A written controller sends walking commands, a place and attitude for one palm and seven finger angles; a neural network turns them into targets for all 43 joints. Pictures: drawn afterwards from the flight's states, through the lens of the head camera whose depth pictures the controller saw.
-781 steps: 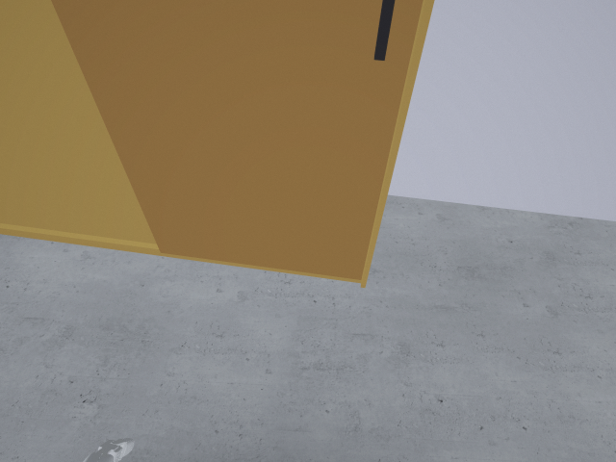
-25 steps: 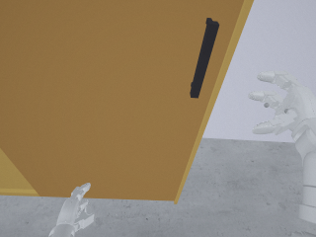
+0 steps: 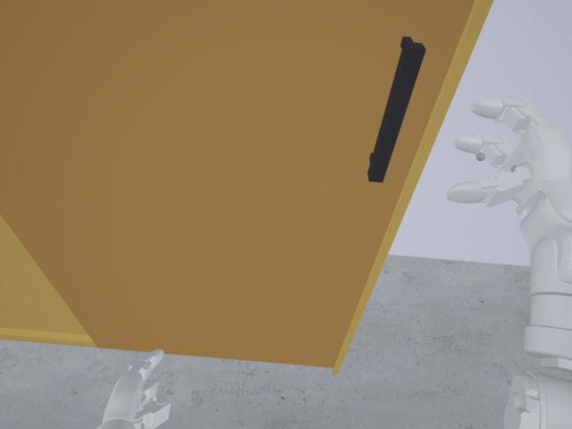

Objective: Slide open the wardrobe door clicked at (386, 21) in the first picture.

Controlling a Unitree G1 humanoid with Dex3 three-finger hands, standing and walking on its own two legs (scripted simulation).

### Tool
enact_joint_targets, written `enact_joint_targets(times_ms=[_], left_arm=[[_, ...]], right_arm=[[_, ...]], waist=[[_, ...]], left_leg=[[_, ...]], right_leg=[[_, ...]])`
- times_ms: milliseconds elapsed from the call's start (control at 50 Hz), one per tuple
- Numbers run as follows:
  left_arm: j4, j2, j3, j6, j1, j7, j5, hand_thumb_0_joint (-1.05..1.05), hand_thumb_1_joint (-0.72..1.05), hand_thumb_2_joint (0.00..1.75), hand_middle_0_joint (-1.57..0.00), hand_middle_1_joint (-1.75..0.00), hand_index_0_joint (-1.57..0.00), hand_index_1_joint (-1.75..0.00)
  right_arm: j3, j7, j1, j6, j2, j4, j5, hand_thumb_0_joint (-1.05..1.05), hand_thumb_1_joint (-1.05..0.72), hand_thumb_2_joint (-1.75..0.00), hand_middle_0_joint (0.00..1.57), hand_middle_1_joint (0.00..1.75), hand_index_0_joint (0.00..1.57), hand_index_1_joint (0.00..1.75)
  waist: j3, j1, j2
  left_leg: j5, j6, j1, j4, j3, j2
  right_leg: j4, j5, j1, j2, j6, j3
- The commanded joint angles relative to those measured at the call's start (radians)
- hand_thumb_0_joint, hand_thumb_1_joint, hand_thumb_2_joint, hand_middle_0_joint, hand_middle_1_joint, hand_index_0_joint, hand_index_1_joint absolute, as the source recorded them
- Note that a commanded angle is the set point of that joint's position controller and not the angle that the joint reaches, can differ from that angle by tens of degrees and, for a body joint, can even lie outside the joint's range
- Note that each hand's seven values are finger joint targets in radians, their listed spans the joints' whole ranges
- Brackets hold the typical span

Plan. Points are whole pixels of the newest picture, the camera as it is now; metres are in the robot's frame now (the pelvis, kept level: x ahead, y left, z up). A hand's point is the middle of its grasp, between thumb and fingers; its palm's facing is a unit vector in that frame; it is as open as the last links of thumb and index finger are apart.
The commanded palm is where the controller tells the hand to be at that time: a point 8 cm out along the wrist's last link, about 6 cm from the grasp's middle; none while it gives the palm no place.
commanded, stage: move the hooked fingers beside the handle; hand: right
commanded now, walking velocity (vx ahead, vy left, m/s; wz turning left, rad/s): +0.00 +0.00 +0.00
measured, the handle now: (389, 114) +0.48 -0.11 +0.24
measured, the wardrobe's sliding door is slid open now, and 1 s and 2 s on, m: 0.00 0.00 0.00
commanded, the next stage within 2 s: feel for the door with the fingertips in 1.26 s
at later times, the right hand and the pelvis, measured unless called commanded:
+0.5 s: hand (445, 139) +0.44 -0.18 +0.24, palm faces +0.06 +1.00 -0.02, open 13.6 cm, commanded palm +0.40 -0.23 +0.25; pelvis +0.01 +0.00 +0.00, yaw +1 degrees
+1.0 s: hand (448, 138) +0.42 -0.18 +0.25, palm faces +0.06 +1.00 +0.00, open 14.0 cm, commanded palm +0.39 -0.22 +0.25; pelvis +0.01 -0.01 +0.00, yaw +1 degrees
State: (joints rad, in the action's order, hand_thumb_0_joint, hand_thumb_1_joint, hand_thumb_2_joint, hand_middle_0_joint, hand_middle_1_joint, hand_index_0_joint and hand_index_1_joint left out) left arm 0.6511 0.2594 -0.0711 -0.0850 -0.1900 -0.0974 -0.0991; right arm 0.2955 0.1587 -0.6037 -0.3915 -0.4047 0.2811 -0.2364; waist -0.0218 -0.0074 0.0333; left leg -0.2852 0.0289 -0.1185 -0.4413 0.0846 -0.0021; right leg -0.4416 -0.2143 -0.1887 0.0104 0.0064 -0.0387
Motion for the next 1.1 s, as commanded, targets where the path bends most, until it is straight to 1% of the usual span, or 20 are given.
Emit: enact_joint_targets(times_ms=[0, 20, 40, 60, 160, 220, 280, 340, 380, 440, 460, 500, 560, 640, 740, 800, 860, 960, 980, 1080], left_arm=[[-0.158, 0.119, 0.05, -0.051, 0.125, -0.002, -0.011, 0.0, 0.9, 0.9, -0.2, -0.3, -0.2, -0.3], [-0.157, 0.121, 0.051, -0.048, 0.122, -0.002, -0.012, 0.0, 0.9, 0.9, -0.2, -0.3, -0.2, -0.3], [-0.156, 0.123, 0.053, -0.047, 0.112, -0.002, -0.012, 0.0, 0.9, 0.9, -0.2, -0.3, -0.2, -0.3], [-0.156, 0.126, 0.057, -0.046, 0.112, -0.001, -0.014, 0.0, 0.9, 0.9, -0.2, -0.3, -0.2, -0.3], [-0.155, 0.125, 0.06, -0.045, 0.103, -0.002, -0.007, 0.0, 0.9, 0.9, -0.2, -0.3, -0.2, -0.3], [-0.137, 0.122, 0.061, -0.042, 0.08, -0.003, 0.001, 0.0, 0.9, 0.9, -0.2, -0.3, -0.2, -0.3], [-0.125, 0.124, 0.061, -0.037, 0.063, -0.002, 0.007, 0.0, 0.9, 0.9, -0.2, -0.3, -0.2, -0.3], [-0.118, 0.122, 0.065, -0.034, 0.036, 0.0, 0.006, 0.0, 0.9, 0.9, -0.2, -0.3, -0.2, -0.3], [-0.128, 0.13, 0.069, -0.028, 0.028, 0.002, 0.007, 0.0, 0.9, 0.9, -0.2, -0.3, -0.2, -0.3], [-0.151, 0.124, 0.072, -0.032, 0.038, 0.004, 0.005, 0.0, 0.9, 0.9, -0.2, -0.3, -0.2, -0.3], [-0.154, 0.127, 0.075, -0.03, 0.038, 0.006, 0.003, 0.0, 0.9, 0.9, -0.2, -0.3, -0.2, -0.3], [-0.161, 0.125, 0.074, -0.032, 0.045, 0.006, 0.001, 0.0, 0.9, 0.9, -0.2, -0.3, -0.2, -0.3], [-0.154, 0.134, 0.08, -0.029, 0.04, 0.006, -0.002, 0.0, 0.9, 0.9, -0.2, -0.3, -0.2, -0.3], [-0.161, 0.123, 0.075, -0.027, 0.057, 0.009, -0.005, 0.0, 0.9, 0.9, -0.2, -0.3, -0.2, -0.3], [-0.152, 0.122, 0.071, -0.021, 0.063, 0.005, 0.001, 0.0, 0.9, 0.9, -0.2, -0.3, -0.2, -0.3], [-0.16, 0.114, 0.069, -0.021, 0.074, 0.007, 0.007, 0.0, 0.9, 0.9, -0.2, -0.3, -0.2, -0.3], [-0.148, 0.119, 0.067, -0.006, 0.07, 0.007, 0.006, 0.0, 0.9, 0.9, -0.2, -0.3, -0.2, -0.3], [-0.162, 0.12, 0.066, 0.01, 0.07, 0.011, 0.003, 0.0, 0.9, 0.9, -0.2, -0.3, -0.2, -0.3], [-0.165, 0.118, 0.063, 0.013, 0.075, 0.011, 0.002, 0.0, 0.9, 0.9, -0.2, -0.3, -0.2, -0.3], [-0.174, 0.112, 0.064, 0.004, 0.087, 0.007, 0.0, 0.0, 0.9, 0.9, -0.2, -0.3, -0.2, -0.3]], right_arm=[[0.033, 0.002, -0.466, 0.047, -0.225, -0.115, 0.001, 0.0, 0.5, -0.3, 0.3, 1.2, 0.3, 1.2], [-0.008, 0.011, -0.482, 0.039, -0.186, -0.104, -0.001, 0.0, 0.5, -0.3, 0.3, 1.2, 0.3, 1.2], [-0.001, 0.014, -0.476, 0.033, -0.188, -0.072, -0.006, 0.0, 0.5, -0.3, 0.3, 1.2, 0.3, 1.2], [-0.038, 0.024, -0.465, 0.033, -0.143, -0.051, -0.015, 0.0, 0.5, -0.3, 0.3, 1.2, 0.3, 1.2], [0.019, -0.011, -0.558, 0.078, -0.194, -0.086, -0.025, 0.0, 0.5, -0.3, 0.3, 1.2, 0.3, 1.2], [0.049, -0.054, -0.647, 0.11, -0.232, -0.057, -0.001, 0.0, 0.5, -0.3, 0.3, 1.2, 0.3, 1.2], [0.052, -0.085, -0.71, 0.14, -0.26, -0.028, 0.032, 0.0, 0.5, -0.3, 0.3, 1.2, 0.3, 1.2], [0.023, -0.082, -0.716, 0.145, -0.23, 0.05, 0.051, 0.0, 0.5, -0.3, 0.3, 1.2, 0.3, 1.2], [0.057, -0.067, -0.673, 0.152, -0.268, 0.068, 0.051, 0.0, 0.5, -0.3, 0.3, 1.2, 0.3, 1.2], [0.055, -0.034, -0.641, 0.157, -0.245, 0.007, 0.031, 0.0, 0.5, -0.3, 0.3, 1.2, 0.3, 1.2], [0.071, -0.029, -0.595, 0.159, -0.257, 0.016, 0.027, 0.0, 0.5, -0.3, 0.3, 1.2, 0.3, 1.2], [0.041, -0.021, -0.596, 0.157, -0.211, -0.018, 0.017, 0.0, 0.5, -0.3, 0.3, 1.2, 0.3, 1.2], [0.034, -0.012, -0.553, 0.138, -0.201, 0.01, 0.008, 0.0, 0.5, -0.3, 0.3, 1.2, 0.3, 1.2], [-0.019, -0.021, -0.59, 0.115, -0.142, -0.063, 0.017, 0.0, 0.5, -0.3, 0.3, 1.2, 0.3, 1.2], [-0.011, -0.054, -0.658, 0.105, -0.15, -0.096, 0.015, 0.0, 0.5, -0.3, 0.3, 1.2, 0.3, 1.2], [0.024, -0.076, -0.641, 0.114, -0.173, -0.134, 0.019, 0.0, 0.5, -0.3, 0.3, 1.2, 0.3, 1.2], [0.035, -0.083, -0.598, 0.104, -0.196, -0.054, 0.028, 0.0, 0.5, -0.3, 0.3, 1.2, 0.3, 1.2], [0.013, -0.068, -0.544, 0.072, -0.169, -0.002, 0.034, 0.0, 0.5, -0.3, 0.3, 1.2, 0.3, 1.2], [-0.008, -0.06, -0.575, 0.075, -0.158, -0.029, 0.034, 0.0, 0.5, -0.3, 0.3, 1.2, 0.3, 1.2], [-0.045, -0.045, -0.627, 0.096, -0.106, -0.096, 0.01, 0.0, 0.5, -0.3, 0.3, 1.2, 0.3, 1.2]], waist=[[-0.245, 0.005, 0.036], [-0.236, 0.017, 0.036], [-0.224, 0.017, -0.004], [-0.213, 0.023, -0.036], [-0.26, 0.012, -0.066], [-0.278, 0.021, -0.087], [-0.282, 0.023, -0.035], [-0.295, 0.034, 0.012], [-0.323, 0.019, -0.01], [-0.359, 0.012, 0.005], [-0.349, 0.004, -0.038], [-0.33, 0.009, -0.049], [-0.273, 0.012, -0.077], [-0.263, 0.02, 0.01], [-0.276, 0.03, -0.006], [-0.335, 0.011, -0.025], [-0.295, 0.011, -0.057], [-0.27, 0.006, -0.043], [-0.271, 0.013, -0.015], [-0.28, 0.026, -0.038]], left_leg=[[0.322, -0.006, -0.044, 0.071, -0.055, -0.018], [0.321, -0.007, -0.057, 0.073, -0.055, -0.018], [0.307, -0.006, -0.067, 0.075, -0.048, -0.015], [0.316, -0.01, -0.068, 0.078, -0.049, -0.014], [0.308, -0.01, -0.05, 0.076, -0.051, -0.01], [0.3, -0.016, -0.039, 0.075, -0.06, -0.009], [0.292, -0.014, -0.029, 0.076, -0.069, -0.013], [0.311, -0.01, -0.042, 0.071, -0.069, -0.01], [0.37, -0.007, 0.007, 0.068, -0.07, -0.012], [0.447, -0.006, 0.033, 0.054, -0.067, -0.012], [0.453, -0.009, 0.041, 0.059, -0.063, -0.01], [0.453, -0.009, 0.027, 0.057, -0.06, -0.007], [0.407, -0.011, -0.011, 0.069, -0.054, -0.003], [0.365, -0.003, -0.058, 0.066, -0.052, 0.0], [0.321, -0.002, -0.065, 0.072, -0.051, 0.004], [0.359, -0.003, -0.02, 0.066, -0.055, 0.002], [0.358, -0.007, -0.014, 0.076, -0.056, 0.002], [0.371, -0.004, -0.012, 0.079, -0.054, 0.0], [0.374, -0.003, -0.015, 0.08, -0.056, -0.003], [0.336, -0.003, -0.043, 0.087, -0.053, 0.005]], right_leg=[[0.023, 0.207, 0.167, -0.01, 0.037, 0.052], [0.023, 0.199, 0.169, -0.011, 0.039, 0.05], [0.024, 0.189, 0.16, -0.008, 0.038, 0.058], [0.019, 0.19, 0.152, -0.008, 0.043, 0.054], [0.025, 0.201, 0.164, -0.008, 0.044, 0.058], [0.03, 0.195, 0.157, -0.008, 0.047, 0.05], [0.033, 0.194, 0.151, -0.006, 0.048, 0.045], [0.026, 0.206, 0.167, -0.005, 0.045, 0.039], [0.028, 0.244, 0.16, -0.006, 0.048, 0.038], [0.02, 0.294, 0.181, -0.009, 0.047, 0.033], [0.019, 0.299, 0.172, -0.004, 0.049, 0.034], [0.023, 0.297, 0.175, -0.006, 0.051, 0.032], [0.025, 0.265, 0.162, 0.0, 0.051, 0.032], [0.025, 0.266, 0.195, -0.001, 0.045, 0.041], [0.029, 0.243, 0.208, -0.001, 0.042, 0.05], [0.027, 0.277, 0.224, -0.002, 0.043, 0.048], [0.034, 0.262, 0.189, 0.0, 0.043, 0.04], [0.04, 0.263, 0.171, -0.002, 0.04, 0.037], [0.042, 0.263, 0.178, -0.003, 0.04, 0.035], [0.038, 0.242, 0.212, -0.001, 0.045, 0.05]])
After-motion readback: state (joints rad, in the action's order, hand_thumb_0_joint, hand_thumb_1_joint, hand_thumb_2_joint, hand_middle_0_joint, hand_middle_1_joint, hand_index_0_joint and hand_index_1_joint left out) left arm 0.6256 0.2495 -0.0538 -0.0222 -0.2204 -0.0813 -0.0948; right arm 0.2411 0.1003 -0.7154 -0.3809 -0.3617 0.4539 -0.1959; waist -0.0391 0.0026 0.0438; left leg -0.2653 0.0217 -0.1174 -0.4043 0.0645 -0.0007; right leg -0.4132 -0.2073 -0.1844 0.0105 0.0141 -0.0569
